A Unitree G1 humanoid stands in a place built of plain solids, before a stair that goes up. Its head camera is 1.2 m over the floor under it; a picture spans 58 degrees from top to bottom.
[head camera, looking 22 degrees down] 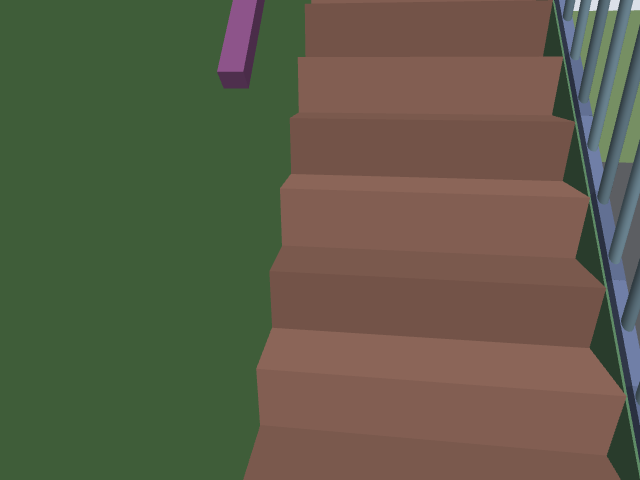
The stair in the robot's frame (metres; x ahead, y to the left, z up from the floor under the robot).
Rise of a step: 0.21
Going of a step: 0.20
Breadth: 0.97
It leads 6 degrees to the right of straight ahead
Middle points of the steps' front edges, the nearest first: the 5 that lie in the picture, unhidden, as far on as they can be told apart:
0.94 -0.31 0.41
1.14 -0.33 0.62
1.34 -0.35 0.82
1.55 -0.37 1.03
1.75 -0.40 1.23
